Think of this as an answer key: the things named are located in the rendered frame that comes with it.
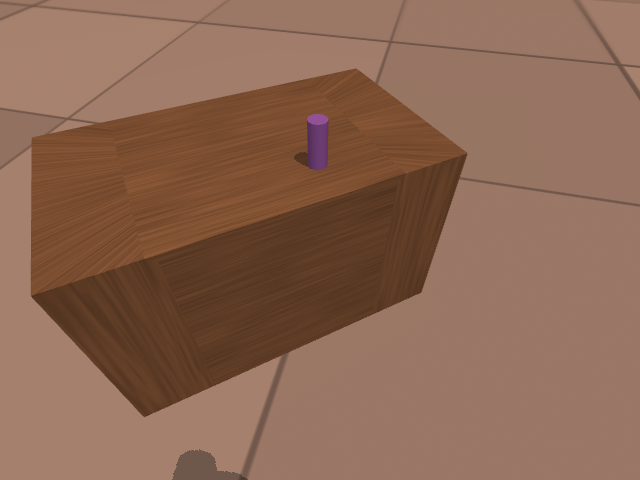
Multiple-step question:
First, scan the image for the can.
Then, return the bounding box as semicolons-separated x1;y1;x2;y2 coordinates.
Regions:
307;114;328;170

